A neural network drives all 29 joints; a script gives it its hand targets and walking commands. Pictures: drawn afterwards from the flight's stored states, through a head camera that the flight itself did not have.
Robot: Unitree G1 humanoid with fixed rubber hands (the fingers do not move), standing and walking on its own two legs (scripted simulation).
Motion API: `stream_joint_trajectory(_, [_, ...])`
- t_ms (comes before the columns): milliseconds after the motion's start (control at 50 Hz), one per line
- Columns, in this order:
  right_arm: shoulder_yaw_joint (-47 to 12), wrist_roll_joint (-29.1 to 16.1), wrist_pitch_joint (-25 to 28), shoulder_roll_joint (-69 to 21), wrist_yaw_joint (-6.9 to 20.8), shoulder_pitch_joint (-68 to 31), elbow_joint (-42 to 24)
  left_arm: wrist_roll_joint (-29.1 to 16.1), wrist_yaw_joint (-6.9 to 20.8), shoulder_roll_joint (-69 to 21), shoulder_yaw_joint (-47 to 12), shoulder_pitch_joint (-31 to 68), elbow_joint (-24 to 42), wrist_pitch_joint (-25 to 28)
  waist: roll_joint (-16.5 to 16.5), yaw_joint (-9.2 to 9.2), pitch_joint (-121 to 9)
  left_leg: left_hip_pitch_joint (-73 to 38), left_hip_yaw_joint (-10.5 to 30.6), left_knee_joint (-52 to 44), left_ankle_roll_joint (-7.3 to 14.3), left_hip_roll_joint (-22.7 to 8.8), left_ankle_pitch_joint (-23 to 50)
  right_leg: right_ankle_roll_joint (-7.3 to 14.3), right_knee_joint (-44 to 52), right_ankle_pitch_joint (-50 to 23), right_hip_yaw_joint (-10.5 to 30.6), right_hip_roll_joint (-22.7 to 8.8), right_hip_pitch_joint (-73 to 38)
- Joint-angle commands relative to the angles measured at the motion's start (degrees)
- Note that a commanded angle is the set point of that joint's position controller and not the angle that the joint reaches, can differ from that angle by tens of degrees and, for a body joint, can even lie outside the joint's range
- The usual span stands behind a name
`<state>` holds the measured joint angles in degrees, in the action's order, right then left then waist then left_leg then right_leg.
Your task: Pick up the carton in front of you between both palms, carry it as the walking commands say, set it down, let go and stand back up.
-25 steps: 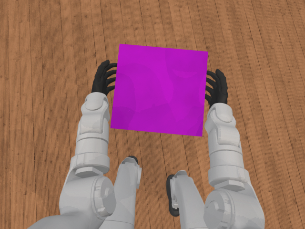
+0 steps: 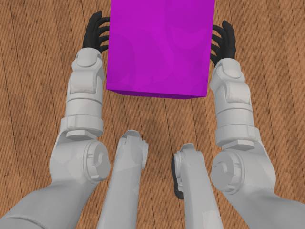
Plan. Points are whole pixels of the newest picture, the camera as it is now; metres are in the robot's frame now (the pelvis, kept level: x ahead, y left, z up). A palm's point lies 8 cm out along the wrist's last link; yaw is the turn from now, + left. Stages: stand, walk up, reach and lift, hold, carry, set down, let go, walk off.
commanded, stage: set down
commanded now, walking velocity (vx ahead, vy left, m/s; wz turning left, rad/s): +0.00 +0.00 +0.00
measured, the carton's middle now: (157, 58) +0.50 +0.08 -0.18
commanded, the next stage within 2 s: none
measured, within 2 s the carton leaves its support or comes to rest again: rests again in 1.08 s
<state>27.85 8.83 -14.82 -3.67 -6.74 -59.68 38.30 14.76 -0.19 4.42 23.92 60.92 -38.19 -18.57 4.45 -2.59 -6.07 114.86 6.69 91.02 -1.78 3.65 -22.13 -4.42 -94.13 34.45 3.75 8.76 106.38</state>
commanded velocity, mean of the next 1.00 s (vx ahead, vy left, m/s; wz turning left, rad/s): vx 0.00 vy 0.00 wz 0.00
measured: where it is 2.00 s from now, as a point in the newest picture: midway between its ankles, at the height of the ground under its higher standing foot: (152, 173)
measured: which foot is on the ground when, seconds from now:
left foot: down 0.00-1.00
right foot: down 0.00-1.00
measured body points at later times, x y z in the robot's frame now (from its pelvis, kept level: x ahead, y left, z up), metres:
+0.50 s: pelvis -0.02 -0.01 -0.10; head +0.34 +0.07 +0.16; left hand +0.51 +0.26 -0.26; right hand +0.55 -0.04 -0.26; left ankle +0.12 +0.12 -0.50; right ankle +0.06 -0.14 -0.50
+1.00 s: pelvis -0.01 -0.01 -0.14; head +0.36 +0.04 +0.10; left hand +0.51 +0.25 -0.32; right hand +0.56 -0.05 -0.32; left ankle +0.12 +0.12 -0.50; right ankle +0.06 -0.13 -0.50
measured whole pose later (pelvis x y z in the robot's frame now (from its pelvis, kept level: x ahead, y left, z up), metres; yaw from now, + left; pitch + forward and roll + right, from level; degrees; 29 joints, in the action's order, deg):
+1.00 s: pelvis -0.01 -0.01 -0.14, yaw -4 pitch +39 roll -2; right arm 12.4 -1.4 -12.9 8.1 -13.1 -85.6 56.1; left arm 6.1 2.4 18.4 23.3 81.3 -53.2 -15.3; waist 4.9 -8.3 19.7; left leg 129.8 4.5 119.3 -2.5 -0.4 -28.9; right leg -5.1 -123.5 40.0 3.1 13.7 123.4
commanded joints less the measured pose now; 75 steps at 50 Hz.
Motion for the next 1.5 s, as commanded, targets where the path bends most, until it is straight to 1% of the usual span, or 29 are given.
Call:
stream_joint_trajectory(0, [-29.94, -6.59, 1.08, -49.23, 12.44, -40.0, 1.01, -7.77, 11.71, -50.97, -27.44, 33.23, -1.91, 1.37, -7.42, -3.26, -61.29, -57.03, -8.84, -2.73, -1.08, 3.4, 17.77, 0.8, 6.82, -10.24, -8.65, 4.96, -5.25])
stream_joint_trajectory(220, [-27.79, -7.31, 1.42, -44.86, 9.61, -48.35, 3.81, -8.78, 12.77, -43.78, -23.48, 40.96, -4.95, 1.82, -5.55, -5.18, -58.48, -46.54, -10.48, 5.95, -1.26, 2.75, 17.5, 0.69, -1.44, -10.16, -9.16, 5.11, -3.08])
stream_joint_trajectory(360, [-28.63, -9.37, 1.74, -41.6, 8.46, -54.32, 4.7, -10.43, 13.57, -39.32, -22.67, 46.81, -5.99, 2.24, -4.8, -6.62, -57.12, -42.89, -11.25, 11.4, -1.27, 1.92, 17.66, 0.84, -6.88, -10.23, -9.43, 4.86, -3.1])
stream_joint_trajectory(500, [-30.25, -12.14, 2.21, -38.25, 8.08, -59.85, 5.26, -12.89, 14.17, -35.86, -22.98, 52.5, -6.74, 2.67, -4.3, -7.78, -55.21, -40.51, -11.41, 16.46, -1.1, 1.03, 18.05, 1.4, -12.34, -9.82, -9.57, 4.43, -2.18])
stream_joint_trajectory(540, [-30.24, -12.12, 2.25, -37.54, 8.37, -60.66, 6.2, -13.54, 14.71, -35.09, -22.28, 54.21, -6.7, 3.03, -1.72, -8.75, -50.77, -35.23, -11.17, 17.4, -0.69, 0.93, 17.22, 1.7, -13.78, -9.76, -9.36, 4.23, -2.41])
stream_joint_trajectory(600, [-32.06, -13.29, 2.91, -38.65, 8.47, -61.0, 6.38, -14.64, 15.27, -34.22, -22.11, 53.9, -7.09, 3.76, 1.27, -10.09, -48.48, -34.75, -10.6, 19.46, 0.17, 0.78, 21.21, 1.49, -15.5, -12.43, -9.56, 4.18, -2.06])
stream_joint_trajectory(660, [-35.11, -15.33, 3.56, -39.81, 8.22, -62.29, 4.85, -15.78, 15.44, -33.47, -21.85, 53.48, -6.93, 4.18, 3.25, -11.85, -50.87, -36.6, -10.35, 20.88, 0.69, 0.74, 25.42, 1.38, -16.78, -15.53, -9.45, 4.13, -3.43])
stream_joint_trajectory(720, [-36.34, -16.18, 3.78, -40.39, 8.11, -61.47, 4.99, -16.13, 15.83, -33.29, -21.25, 51.91, -7.86, 4.17, 4.11, -12.47, -50.86, -35.65, -10.26, 21.88, 1.0, 0.66, 26.58, 1.5, -17.52, -17.34, -9.18, 4.11, -4.22])
stream_joint_trajectory(800, [-35.68, -15.85, 3.76, -40.24, 8.19, -59.81, 6.69, -15.56, 16.58, -32.33, -20.0, 51.01, -9.28, 4.17, 4.75, -12.78, -46.89, -30.85, -10.48, 22.57, 1.33, 0.38, 24.1, 1.75, -17.99, -17.35, -8.63, 4.09, -3.93])
stream_joint_trajectory(920, [-33.83, -15.23, 3.97, -38.55, 8.19, -59.47, 8.97, -14.99, 17.16, -29.81, -18.73, 52.66, -9.85, 4.83, 5.15, -13.01, -41.55, -25.4, -10.66, 23.22, 1.82, -0.01, 20.05, 2.08, -18.46, -15.56, -7.96, 4.07, -3.38])
stream_joint_trajectory(1020, [-33.05, -15.25, 4.28, -36.65, 8.28, -60.65, 10.03, -15.0, 17.27, -27.48, -18.03, 54.43, -10.45, 5.54, 5.81, -13.48, -38.42, -23.08, -10.57, 23.62, 2.28, -0.35, 17.32, 2.32, -18.99, -13.58, -7.65, 3.96, -3.36])
stream_joint_trajectory(1140, [-33.34, -15.83, 4.7, -35.23, 8.68, -61.87, 10.68, -15.2, 17.25, -25.27, -17.22, 55.46, -11.75, 6.26, 6.94, -14.62, -36.08, -22.01, -10.14, 24.07, 2.89, -0.72, 15.88, 2.44, -19.92, -12.35, -7.49, 3.74, -3.24])
stream_joint_trajectory(1180, [-32.94, -15.46, 4.69, -34.5, 8.85, -61.64, 11.73, -14.67, 17.21, -25.02, -16.67, 54.64, -13.4, 6.21, 7.18, -14.28, -33.3, -21.4, -9.84, 24.26, 3.14, -0.73, 14.85, 2.51, -19.87, -11.16, -7.45, 3.78, -1.48])
stream_joint_trajectory(1320, [-28.8, -12.95, 4.39, -29.73, 9.97, -58.32, 15.86, -12.07, 17.43, -23.08, -13.82, 51.47, -17.61, 5.83, 6.04, -12.88, -23.69, -18.11, -8.69, 24.11, 3.74, -0.82, 9.99, 2.94, -19.86, -6.14, -7.39, 3.55, 4.03])
stream_joint_trajectory(1480, [-25.37, -10.02, 3.94, -23.92, 10.42, -54.6, 19.08, -9.5, 17.13, -18.59, -10.38, 47.78, -21.1, 5.75, 6.04, -11.61, -15.9, -14.78, -7.53, 23.91, 4.14, -1.02, 5.51, 3.06, -19.7, -3.14, -6.7, 2.8, 6.2])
